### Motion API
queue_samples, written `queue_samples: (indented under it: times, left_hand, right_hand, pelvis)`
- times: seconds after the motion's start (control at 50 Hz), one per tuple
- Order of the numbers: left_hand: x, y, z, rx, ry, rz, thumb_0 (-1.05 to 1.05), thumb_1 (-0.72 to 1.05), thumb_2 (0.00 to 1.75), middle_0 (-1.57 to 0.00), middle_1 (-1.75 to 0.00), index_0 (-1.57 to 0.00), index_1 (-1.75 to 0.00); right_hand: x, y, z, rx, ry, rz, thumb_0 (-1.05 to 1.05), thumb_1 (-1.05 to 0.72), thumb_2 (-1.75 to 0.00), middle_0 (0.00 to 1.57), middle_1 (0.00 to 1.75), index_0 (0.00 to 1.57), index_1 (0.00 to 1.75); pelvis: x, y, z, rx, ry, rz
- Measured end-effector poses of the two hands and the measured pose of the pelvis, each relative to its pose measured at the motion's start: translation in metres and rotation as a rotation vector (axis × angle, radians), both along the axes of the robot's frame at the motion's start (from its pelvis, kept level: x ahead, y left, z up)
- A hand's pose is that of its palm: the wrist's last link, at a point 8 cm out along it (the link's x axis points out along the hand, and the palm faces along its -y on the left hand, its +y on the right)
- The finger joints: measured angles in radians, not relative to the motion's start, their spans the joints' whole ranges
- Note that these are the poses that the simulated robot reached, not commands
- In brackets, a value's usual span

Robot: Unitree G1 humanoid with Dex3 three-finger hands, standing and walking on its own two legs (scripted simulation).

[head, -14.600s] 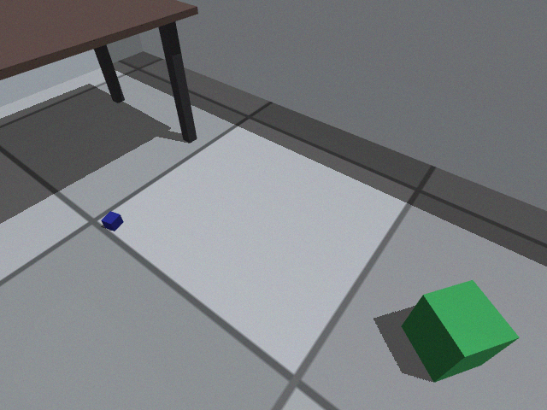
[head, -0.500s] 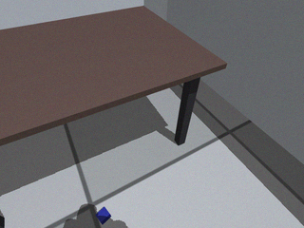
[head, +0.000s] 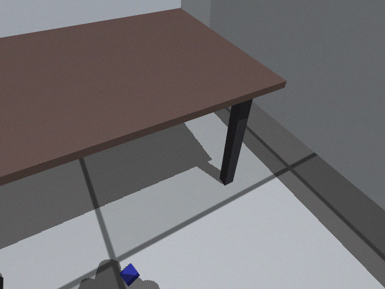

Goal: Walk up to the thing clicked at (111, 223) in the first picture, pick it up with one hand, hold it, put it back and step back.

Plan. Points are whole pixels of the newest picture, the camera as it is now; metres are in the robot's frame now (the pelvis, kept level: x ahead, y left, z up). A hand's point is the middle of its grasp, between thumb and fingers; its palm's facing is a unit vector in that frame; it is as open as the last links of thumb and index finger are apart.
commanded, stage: stand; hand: left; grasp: from above
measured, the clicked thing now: (129, 274) +0.35 +0.31 -0.76
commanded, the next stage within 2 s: rise first in 0.54 s
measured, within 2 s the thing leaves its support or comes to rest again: neither
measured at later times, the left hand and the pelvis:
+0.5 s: hand out of the picture +0.08 +0.26 -0.16, palm faces -0.04 -0.94 -0.34, open 7.4 cm; pelvis +0.00 +0.00 +0.00, yaw +0 degrees
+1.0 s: hand out of the picture +0.15 +0.26 -0.18, palm faces -0.07 -0.90 -0.42, open 10.8 cm; pelvis -0.01 +0.01 -0.03, yaw +0 degrees
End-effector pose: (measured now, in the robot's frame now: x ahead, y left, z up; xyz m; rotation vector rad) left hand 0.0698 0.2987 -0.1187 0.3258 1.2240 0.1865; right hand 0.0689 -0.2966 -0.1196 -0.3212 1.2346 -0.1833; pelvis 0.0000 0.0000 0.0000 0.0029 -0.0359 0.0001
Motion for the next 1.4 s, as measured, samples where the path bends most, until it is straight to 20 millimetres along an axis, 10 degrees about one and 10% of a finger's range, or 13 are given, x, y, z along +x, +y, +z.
queue_samples:
  times: [0.72, 0.92, 1.14, 1.4]
  left_hand:
    - [0.015, -0.001, 0.0, -0.007, -0.072, 0.027, 0.01, 0.87, 0.91, -0.21, -0.33, -0.2, -0.34]
    - [0.074, 0.004, -0.017, 0.041, -0.122, -0.056, 0.01, 0.41, 0.9, -0.21, -0.65, -0.2, -0.65]
    - [0.063, 0.013, -0.051, 0.15, -0.057, -0.088, 0.0, -0.24, 0.92, -0.19, -0.84, -0.18, -0.85]
    - [0.049, 0.021, -0.088, 0.283, -0.027, -0.119, 0.0, -0.43, 0.96, -0.14, -0.91, -0.12, -0.93]
  right_hand:
    - [0.003, 0.009, 0.0, 0.003, -0.069, -0.012, 0.01, -0.91, -0.9, 0.2, 0.31, 0.2, 0.3]
    - [0.003, 0.041, -0.013, 0.064, -0.17, -0.029, 0.01, -0.91, -0.9, 0.2, 0.3, 0.2, 0.3]
    - [0.022, 0.051, -0.036, 0.066, -0.253, 0.016, 0.01, -0.89, -0.89, 0.21, 0.3, 0.2, 0.3]
    - [0.065, 0.062, -0.07, 0.051, -0.358, 0.091, 0.01, -0.85, -0.88, 0.2, 0.3, 0.2, 0.3]
  pelvis:
    - [-0.003, 0.003, -0.003, -0.001, 0.034, 0.008]
    - [-0.014, 0.004, -0.024, -0.003, 0.155, -0.001]
    - [-0.015, 0.012, -0.058, -0.014, 0.259, -0.004]
    - [-0.02, 0.013, -0.101, -0.029, 0.359, 0.004]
